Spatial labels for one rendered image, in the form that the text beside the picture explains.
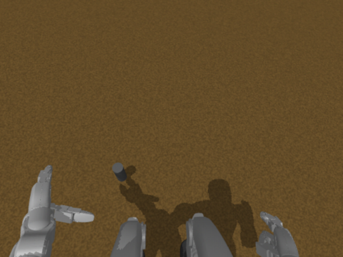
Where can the right robot hand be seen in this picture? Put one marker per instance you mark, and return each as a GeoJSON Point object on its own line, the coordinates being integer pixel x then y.
{"type": "Point", "coordinates": [279, 243]}

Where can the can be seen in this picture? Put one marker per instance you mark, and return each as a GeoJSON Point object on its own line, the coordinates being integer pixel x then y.
{"type": "Point", "coordinates": [119, 171]}

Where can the left robot hand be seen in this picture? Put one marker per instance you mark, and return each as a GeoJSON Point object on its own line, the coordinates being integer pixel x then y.
{"type": "Point", "coordinates": [41, 197]}

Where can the left robot arm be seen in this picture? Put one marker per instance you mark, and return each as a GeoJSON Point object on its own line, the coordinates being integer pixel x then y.
{"type": "Point", "coordinates": [36, 235]}

